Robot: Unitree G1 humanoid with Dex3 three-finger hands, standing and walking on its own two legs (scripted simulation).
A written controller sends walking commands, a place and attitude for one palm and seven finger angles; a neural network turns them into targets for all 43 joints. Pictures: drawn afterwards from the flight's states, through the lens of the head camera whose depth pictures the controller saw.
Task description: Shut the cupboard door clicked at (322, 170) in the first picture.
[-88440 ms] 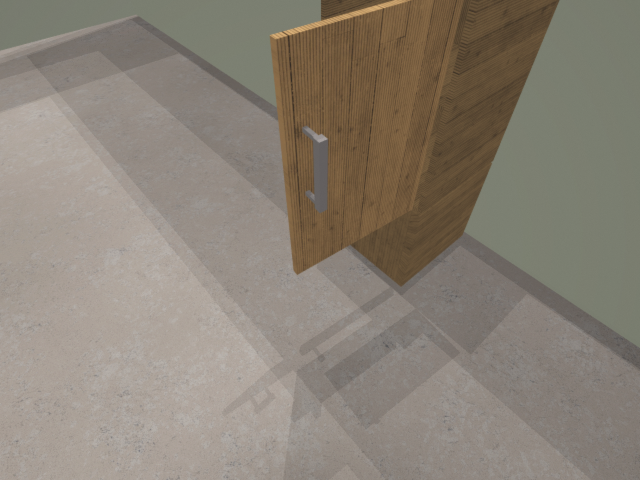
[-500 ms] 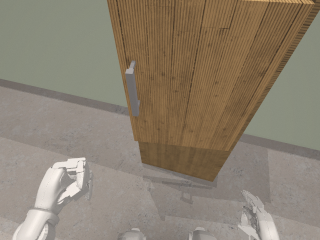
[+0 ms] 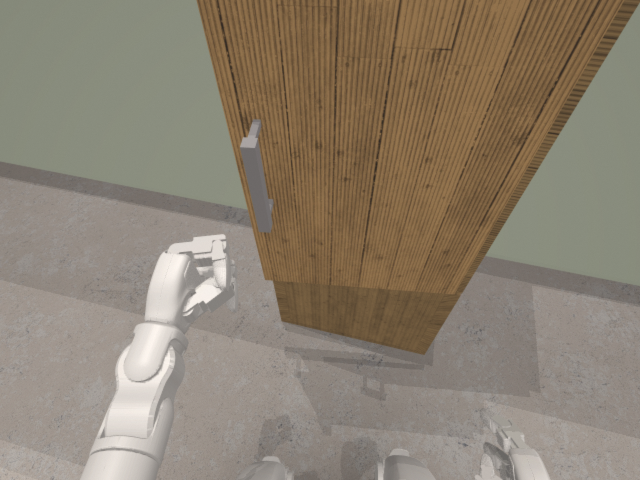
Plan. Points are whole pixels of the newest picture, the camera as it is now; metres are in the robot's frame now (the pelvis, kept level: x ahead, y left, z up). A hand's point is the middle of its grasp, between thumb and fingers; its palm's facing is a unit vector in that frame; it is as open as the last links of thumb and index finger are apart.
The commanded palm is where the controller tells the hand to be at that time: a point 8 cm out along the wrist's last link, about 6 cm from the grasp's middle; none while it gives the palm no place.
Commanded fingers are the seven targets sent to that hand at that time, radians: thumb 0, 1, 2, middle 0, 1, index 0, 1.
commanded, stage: bring the fist close to the handle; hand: left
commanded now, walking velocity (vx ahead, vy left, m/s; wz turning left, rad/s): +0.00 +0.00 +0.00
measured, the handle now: (260, 180) +0.51 +0.11 +0.06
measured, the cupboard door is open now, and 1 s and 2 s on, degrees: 9 9 0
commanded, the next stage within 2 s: push the door shut along its arc in 0.82 s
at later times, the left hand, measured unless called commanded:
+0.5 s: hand (274, 232) +0.41 +0.08 +0.07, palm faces -0.08 -1.00 +0.00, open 3.1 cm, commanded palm +0.38 +0.14 +0.07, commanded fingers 0.00 0.90 0.90 -1.30 -1.50 -1.30 -1.50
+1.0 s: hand (267, 232) +0.40 +0.09 +0.07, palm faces -0.11 -0.99 -0.03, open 3.1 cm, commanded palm +0.39 +0.15 +0.07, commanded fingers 0.00 0.90 0.90 -1.30 -1.50 -1.30 -1.50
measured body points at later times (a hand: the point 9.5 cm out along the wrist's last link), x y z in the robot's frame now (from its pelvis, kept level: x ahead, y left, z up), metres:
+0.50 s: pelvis +0.00 -0.02 +0.00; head +0.07 -0.03 +0.45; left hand +0.41 +0.13 +0.07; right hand +0.10 -0.28 -0.11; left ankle +0.00 +0.11 -0.67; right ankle +0.04 -0.13 -0.67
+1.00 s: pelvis -0.02 -0.01 +0.00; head +0.06 -0.02 +0.45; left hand +0.40 +0.14 +0.08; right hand +0.08 -0.28 -0.11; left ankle +0.00 +0.11 -0.67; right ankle +0.04 -0.13 -0.67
